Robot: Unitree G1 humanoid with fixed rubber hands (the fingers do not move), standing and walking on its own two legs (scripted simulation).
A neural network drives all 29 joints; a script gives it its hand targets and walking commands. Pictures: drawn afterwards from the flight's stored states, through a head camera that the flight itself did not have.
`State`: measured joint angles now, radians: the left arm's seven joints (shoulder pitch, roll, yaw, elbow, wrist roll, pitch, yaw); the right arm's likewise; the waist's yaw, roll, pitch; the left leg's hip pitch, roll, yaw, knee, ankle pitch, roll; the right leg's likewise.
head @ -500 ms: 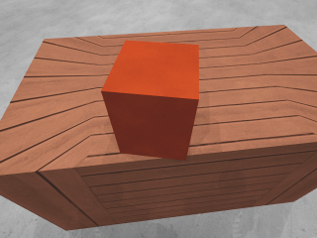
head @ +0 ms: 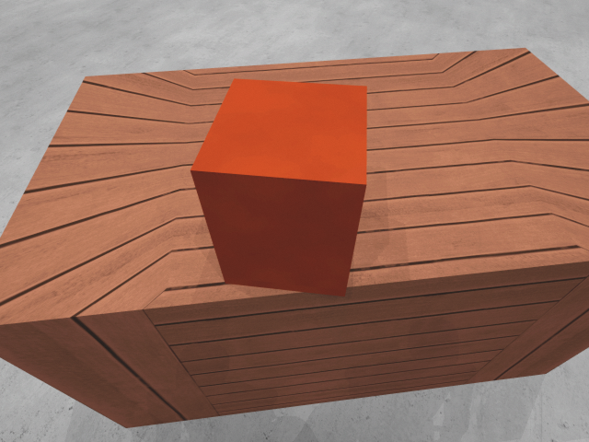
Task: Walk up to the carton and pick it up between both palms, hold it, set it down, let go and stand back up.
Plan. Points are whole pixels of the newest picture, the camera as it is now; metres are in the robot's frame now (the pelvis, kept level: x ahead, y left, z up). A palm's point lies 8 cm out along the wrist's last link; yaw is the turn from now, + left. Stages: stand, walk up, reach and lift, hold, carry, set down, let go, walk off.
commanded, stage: stand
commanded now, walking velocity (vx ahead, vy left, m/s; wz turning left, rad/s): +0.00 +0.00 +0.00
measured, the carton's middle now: (291, 191) +0.47 +0.03 +0.08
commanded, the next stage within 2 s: none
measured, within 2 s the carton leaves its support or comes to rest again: neither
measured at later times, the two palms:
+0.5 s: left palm out of the picture -0.04 +0.20 -0.15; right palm out of the picture -0.04 -0.20 -0.15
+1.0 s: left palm out of the picture -0.04 +0.19 -0.15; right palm out of the picture -0.04 -0.20 -0.15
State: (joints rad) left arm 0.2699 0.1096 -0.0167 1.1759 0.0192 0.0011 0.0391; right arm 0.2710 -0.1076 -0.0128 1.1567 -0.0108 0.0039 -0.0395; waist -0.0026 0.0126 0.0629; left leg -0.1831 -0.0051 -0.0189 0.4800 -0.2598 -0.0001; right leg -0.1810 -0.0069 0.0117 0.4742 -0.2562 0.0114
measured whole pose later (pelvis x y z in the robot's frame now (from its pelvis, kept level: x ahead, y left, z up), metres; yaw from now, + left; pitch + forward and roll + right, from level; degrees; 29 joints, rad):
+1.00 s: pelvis -0.01 +0.00 +0.00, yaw +0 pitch -2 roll +0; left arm 0.30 0.10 -0.01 1.19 0.02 0.00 0.04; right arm 0.31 -0.10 0.00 1.18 -0.01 0.00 -0.04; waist 0.00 0.02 0.05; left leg -0.19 0.00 -0.03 0.46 -0.24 -0.01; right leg -0.19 0.00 0.02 0.46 -0.24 0.00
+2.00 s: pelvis +0.01 +0.00 +0.00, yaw +0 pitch -2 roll +0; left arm 0.30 0.09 -0.01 1.19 0.01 -0.01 0.04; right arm 0.30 -0.10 0.00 1.19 -0.01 -0.01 -0.04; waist 0.00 0.02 0.05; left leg -0.16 0.00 -0.03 0.44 -0.25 -0.01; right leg -0.16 0.00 0.02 0.44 -0.25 0.01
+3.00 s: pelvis +0.12 -0.01 -0.01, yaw +10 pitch -3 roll +2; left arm 0.15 0.32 -0.01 0.69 0.02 0.02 0.00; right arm 0.26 -0.40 -0.03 0.65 0.00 0.02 -0.04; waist 0.00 0.02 0.15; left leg -0.31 -0.03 -0.06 0.95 -0.59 -0.01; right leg -0.33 -0.07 -0.05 0.65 -0.27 0.00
